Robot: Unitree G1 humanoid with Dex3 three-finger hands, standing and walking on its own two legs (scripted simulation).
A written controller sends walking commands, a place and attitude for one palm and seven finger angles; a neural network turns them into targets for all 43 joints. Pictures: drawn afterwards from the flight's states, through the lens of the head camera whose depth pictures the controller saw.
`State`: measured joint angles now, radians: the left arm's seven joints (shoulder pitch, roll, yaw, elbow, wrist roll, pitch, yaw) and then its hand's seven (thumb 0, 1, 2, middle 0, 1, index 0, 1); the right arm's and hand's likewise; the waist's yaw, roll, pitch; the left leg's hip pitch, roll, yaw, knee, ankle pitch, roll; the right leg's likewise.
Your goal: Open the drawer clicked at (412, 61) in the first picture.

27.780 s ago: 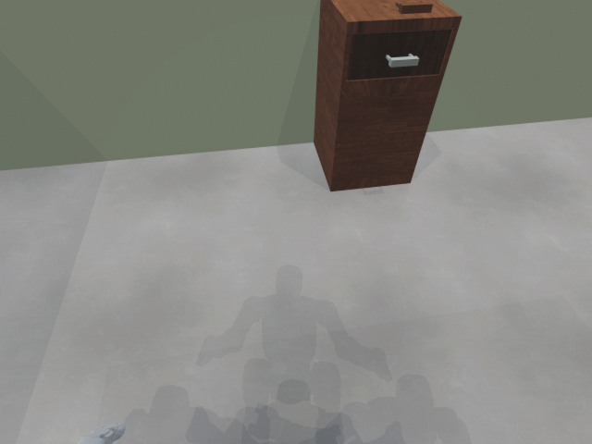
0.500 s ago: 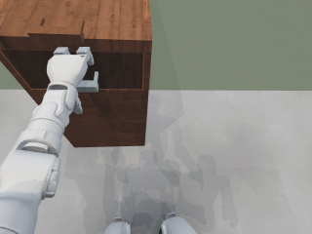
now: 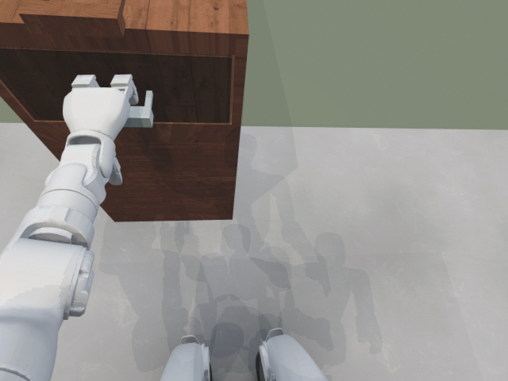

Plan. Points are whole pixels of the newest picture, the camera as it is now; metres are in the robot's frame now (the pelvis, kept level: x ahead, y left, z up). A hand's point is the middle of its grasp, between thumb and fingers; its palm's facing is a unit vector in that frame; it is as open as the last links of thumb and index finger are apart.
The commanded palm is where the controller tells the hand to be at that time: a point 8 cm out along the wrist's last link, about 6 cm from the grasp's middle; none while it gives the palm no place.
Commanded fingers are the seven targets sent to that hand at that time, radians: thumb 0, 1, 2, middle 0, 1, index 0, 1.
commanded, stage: lower the fingers behind the handle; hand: left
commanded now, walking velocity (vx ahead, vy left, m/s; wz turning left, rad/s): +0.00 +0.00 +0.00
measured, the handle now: (121, 106) +0.59 +0.18 -0.01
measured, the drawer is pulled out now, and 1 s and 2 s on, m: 0.00 0.00 0.00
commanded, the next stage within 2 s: lift the fingers back up to retry in 0.98 s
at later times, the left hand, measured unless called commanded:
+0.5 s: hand (112, 132) +0.53 +0.19 +0.00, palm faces -0.05 +0.02 -1.00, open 13.8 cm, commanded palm +0.51 +0.18 +0.02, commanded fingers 0.00 -0.50 0.30 -0.30 -1.20 -0.30 -1.20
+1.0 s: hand (114, 128) +0.53 +0.18 +0.00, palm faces -0.07 +0.04 -1.00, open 13.8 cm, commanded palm +0.52 +0.17 +0.02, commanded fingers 0.00 -0.50 0.30 -0.30 -1.20 -0.30 -1.20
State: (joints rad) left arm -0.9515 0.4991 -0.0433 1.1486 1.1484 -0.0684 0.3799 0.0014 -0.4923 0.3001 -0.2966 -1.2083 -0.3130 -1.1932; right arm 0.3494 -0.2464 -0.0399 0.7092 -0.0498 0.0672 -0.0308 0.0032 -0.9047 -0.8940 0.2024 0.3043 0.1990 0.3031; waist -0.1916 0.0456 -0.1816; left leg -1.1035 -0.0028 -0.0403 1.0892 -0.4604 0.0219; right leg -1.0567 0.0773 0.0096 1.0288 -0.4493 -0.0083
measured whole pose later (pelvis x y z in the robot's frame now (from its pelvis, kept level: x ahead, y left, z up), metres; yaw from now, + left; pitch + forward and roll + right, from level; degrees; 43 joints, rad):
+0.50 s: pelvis -0.01 +0.00 -0.02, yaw +0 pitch +28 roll -3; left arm -1.02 0.53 -0.08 1.18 1.14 -0.03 0.35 0.00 -0.49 0.30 -0.25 -1.27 -0.32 -1.20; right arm 0.38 -0.24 -0.01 0.71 -0.04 0.07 -0.03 0.00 -0.90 -0.89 0.20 0.30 0.20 0.30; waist -0.20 0.06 -0.18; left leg -1.19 0.00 -0.04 1.16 -0.47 0.02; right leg -1.14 0.08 0.01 1.11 -0.46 -0.01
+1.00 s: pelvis -0.04 -0.01 -0.04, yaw +0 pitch +30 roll -3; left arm -1.16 0.60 -0.10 1.22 1.13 0.03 0.25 0.00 -0.49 0.30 -0.27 -1.36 -0.32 -1.20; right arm 0.36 -0.24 0.02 0.68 -0.02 0.05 -0.05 0.00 -0.90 -0.89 0.20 0.30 0.20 0.30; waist -0.24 0.07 -0.16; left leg -1.31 0.00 -0.05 1.26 -0.46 0.02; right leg -1.27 0.08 -0.01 1.21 -0.46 -0.01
